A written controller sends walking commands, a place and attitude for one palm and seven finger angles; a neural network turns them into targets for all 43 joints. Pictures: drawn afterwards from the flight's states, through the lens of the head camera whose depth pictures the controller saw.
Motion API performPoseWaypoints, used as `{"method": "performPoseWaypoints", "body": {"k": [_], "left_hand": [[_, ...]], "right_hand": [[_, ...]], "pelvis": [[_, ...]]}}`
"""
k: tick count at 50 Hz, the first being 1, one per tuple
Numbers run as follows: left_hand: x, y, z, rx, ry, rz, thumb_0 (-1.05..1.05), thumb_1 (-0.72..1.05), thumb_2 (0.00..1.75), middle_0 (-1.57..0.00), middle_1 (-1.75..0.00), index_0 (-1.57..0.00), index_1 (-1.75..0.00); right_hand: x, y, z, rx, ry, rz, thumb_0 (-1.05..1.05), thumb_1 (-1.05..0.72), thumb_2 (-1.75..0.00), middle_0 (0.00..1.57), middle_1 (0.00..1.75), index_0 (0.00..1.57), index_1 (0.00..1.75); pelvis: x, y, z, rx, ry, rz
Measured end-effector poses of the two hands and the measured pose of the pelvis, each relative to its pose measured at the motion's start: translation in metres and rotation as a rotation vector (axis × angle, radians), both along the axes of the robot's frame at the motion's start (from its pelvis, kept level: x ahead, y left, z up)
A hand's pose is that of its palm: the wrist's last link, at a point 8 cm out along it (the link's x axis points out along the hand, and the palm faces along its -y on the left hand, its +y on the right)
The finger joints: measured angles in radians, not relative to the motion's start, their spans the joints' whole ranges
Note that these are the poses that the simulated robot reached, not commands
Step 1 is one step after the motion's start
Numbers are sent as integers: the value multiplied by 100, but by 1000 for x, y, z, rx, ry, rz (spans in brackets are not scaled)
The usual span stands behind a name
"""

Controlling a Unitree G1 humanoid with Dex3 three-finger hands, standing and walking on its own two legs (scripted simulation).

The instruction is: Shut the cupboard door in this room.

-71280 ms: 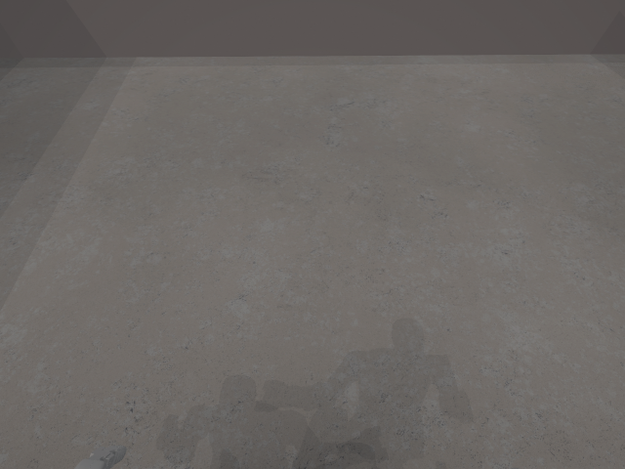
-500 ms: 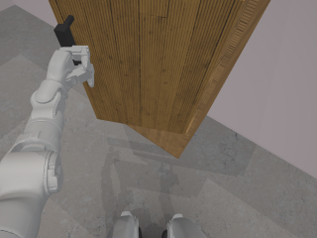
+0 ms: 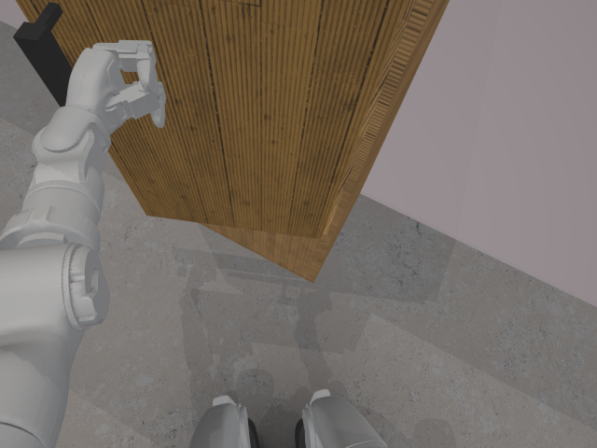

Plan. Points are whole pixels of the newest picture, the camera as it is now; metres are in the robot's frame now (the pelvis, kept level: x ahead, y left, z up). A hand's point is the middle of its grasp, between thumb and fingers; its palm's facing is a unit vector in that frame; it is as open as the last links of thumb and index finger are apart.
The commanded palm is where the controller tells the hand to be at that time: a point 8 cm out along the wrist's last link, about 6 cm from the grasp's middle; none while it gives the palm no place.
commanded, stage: push the door shut along its arc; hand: left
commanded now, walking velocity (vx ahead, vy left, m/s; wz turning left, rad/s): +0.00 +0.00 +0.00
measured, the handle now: (75, 79) +0.58 +0.21 +0.10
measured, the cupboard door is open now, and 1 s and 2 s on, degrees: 21 13 13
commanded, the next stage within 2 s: pull the fist back off the door in 0.26 s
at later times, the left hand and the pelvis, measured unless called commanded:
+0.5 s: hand (166, 73) +0.58 +0.10 +0.11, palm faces -0.01 -0.99 +0.13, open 3.0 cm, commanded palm +0.55 +0.12 +0.10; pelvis -0.01 -0.02 -0.02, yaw +1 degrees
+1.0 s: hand (162, 117) +0.51 +0.11 +0.10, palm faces +0.13 -0.99 -0.03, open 3.1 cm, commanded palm +0.47 +0.14 +0.10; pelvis +0.02 -0.03 +0.02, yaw +1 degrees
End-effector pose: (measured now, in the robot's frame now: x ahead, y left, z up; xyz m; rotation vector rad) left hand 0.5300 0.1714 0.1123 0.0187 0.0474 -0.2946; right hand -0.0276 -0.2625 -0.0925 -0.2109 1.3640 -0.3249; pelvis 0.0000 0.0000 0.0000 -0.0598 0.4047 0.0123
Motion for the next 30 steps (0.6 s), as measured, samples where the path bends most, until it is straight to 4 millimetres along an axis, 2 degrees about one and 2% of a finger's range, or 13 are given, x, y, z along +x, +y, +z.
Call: {"method": "performPoseWaypoints", "body": {"k": [8, 19, 25, 28, 30], "left_hand": [[6, 1, 1, 19, 10, -26, 0, 88, 92, -130, -150, -130, -150], [19, -8, 2, 11, 25, -60, 2, 93, 97, -130, -150, -130, -150], [25, -16, -8, -137, 36, 282, 2, 84, 92, -130, -150, -130, -150], [20, -24, -14, -75, 1, 423, 1, 85, 91, -130, -150, -130, -150], [16, -32, -15, 0, -37, 451, 1, 86, 91, -130, -150, -129, -150]], "right_hand": [[2, -9, -2, -14, 22, 8, 1, -91, -90, 20, 30, 20, 30], [12, -27, -8, -68, 8, 55, 1, -91, -90, 20, 30, 20, 30], [11, -19, -12, -11, 9, 91, 1, -91, -90, 20, 30, 20, 30], [7, -10, -16, 48, 17, 103, 0, -91, -90, 20, 30, 20, 30], [2, -3, -18, 89, 25, 93, 0, -91, -90, 20, 30, 20, 30]], "pelvis": [[1, -7, -3, -2, 13, 9], [-5, -14, -13, -12, 44, 27], [-5, -15, -17, -10, 76, 24], [-3, -16, -16, -3, 81, 17], [-1, -17, -15, 2, 77, 12]]}}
